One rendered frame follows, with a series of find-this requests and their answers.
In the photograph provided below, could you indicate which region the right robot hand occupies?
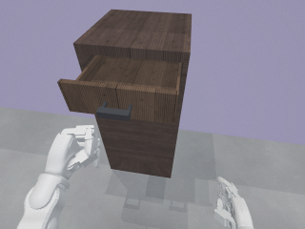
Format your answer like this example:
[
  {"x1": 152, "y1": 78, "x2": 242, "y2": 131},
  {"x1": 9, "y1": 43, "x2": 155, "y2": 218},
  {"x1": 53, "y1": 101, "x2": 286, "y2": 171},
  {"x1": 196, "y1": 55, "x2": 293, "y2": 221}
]
[{"x1": 214, "y1": 177, "x2": 254, "y2": 229}]

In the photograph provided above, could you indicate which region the left robot hand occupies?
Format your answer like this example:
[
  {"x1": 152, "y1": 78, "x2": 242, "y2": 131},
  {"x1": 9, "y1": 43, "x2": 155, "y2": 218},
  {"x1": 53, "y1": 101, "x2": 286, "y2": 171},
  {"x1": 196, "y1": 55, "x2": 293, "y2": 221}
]
[{"x1": 45, "y1": 125, "x2": 102, "y2": 179}]

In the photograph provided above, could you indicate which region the robot left forearm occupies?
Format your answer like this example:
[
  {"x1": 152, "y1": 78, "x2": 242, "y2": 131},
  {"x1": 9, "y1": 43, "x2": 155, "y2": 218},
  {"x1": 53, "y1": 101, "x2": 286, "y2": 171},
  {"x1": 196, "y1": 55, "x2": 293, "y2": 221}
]
[{"x1": 16, "y1": 173, "x2": 70, "y2": 229}]

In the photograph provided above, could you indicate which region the drawer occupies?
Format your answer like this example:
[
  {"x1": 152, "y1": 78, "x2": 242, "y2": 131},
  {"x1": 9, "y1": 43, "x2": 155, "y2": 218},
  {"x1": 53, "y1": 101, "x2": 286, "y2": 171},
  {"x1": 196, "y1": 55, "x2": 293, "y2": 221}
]
[{"x1": 57, "y1": 55, "x2": 182, "y2": 124}]

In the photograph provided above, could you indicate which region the cabinet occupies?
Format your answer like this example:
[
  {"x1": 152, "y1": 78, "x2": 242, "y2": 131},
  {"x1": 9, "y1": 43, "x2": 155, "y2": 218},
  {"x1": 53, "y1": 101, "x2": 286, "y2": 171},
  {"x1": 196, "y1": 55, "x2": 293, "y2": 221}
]
[{"x1": 73, "y1": 10, "x2": 192, "y2": 178}]

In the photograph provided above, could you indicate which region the handle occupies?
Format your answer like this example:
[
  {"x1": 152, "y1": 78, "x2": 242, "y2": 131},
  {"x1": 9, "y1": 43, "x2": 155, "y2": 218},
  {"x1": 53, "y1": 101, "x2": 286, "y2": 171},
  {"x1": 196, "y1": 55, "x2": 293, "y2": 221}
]
[{"x1": 96, "y1": 101, "x2": 132, "y2": 121}]

